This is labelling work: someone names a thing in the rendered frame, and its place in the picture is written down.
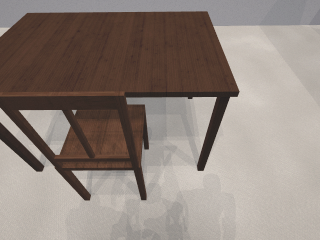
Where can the table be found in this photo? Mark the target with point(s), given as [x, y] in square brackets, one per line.
[161, 54]

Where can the chair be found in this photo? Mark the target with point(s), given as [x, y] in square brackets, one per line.
[105, 134]

